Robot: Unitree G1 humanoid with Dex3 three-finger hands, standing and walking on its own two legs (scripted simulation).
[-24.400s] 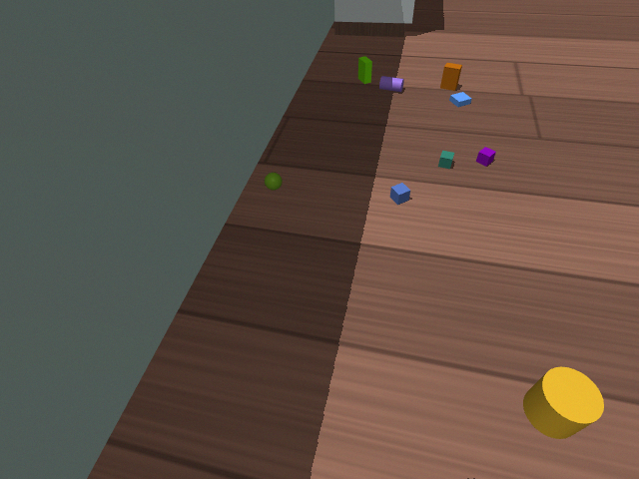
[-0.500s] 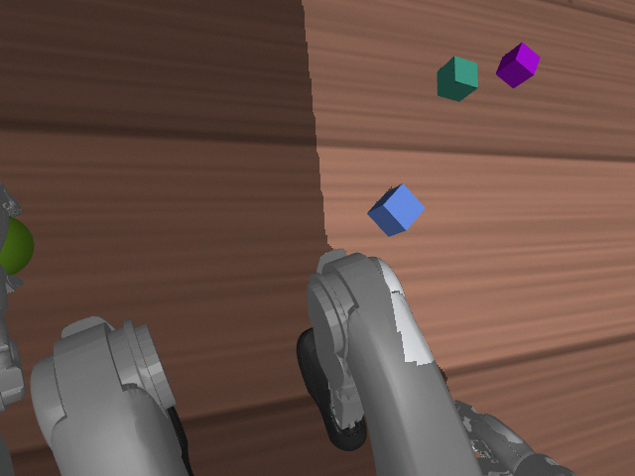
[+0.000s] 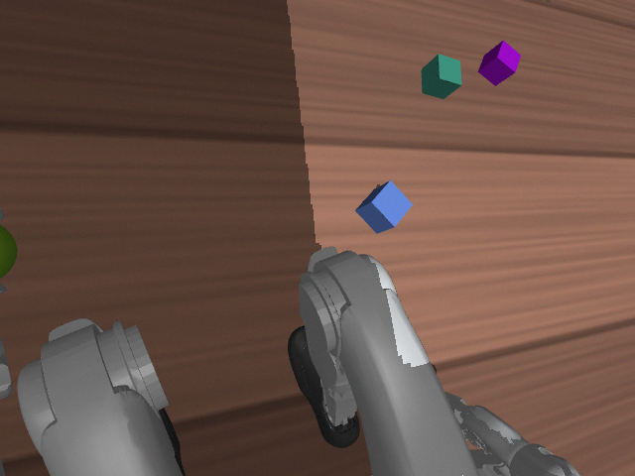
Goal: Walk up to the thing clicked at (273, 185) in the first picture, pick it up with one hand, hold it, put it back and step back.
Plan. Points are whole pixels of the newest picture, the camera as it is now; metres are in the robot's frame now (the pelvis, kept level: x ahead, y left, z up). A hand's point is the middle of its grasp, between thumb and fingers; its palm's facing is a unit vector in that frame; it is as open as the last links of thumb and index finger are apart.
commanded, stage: open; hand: left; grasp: from above
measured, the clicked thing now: out of the picture +0.42 +0.32 -0.25
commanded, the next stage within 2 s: withdraw in 0.76 s
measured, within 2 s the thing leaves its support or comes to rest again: rests again in 0.18 s
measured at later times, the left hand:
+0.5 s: hand out of the picture +0.42 +0.33 -0.23, palm faces -0.42 -0.16 -0.89, open 13.5 cm
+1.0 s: hand out of the picture +0.42 +0.32 -0.23, palm faces -0.39 -0.15 -0.91, open 13.8 cm
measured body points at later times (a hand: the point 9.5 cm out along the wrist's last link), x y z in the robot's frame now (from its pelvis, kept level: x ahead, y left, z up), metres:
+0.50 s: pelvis +0.00 +0.00 +0.00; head +0.26 +0.12 +0.35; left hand +0.43 +0.33 -0.18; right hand +0.06 -0.26 -0.07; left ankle +0.06 +0.14 -0.26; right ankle +0.11 -0.12 -0.26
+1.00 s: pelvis +0.00 +0.00 +0.00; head +0.25 +0.12 +0.35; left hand +0.44 +0.33 -0.18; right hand +0.07 -0.26 -0.06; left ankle +0.06 +0.14 -0.26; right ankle +0.11 -0.12 -0.26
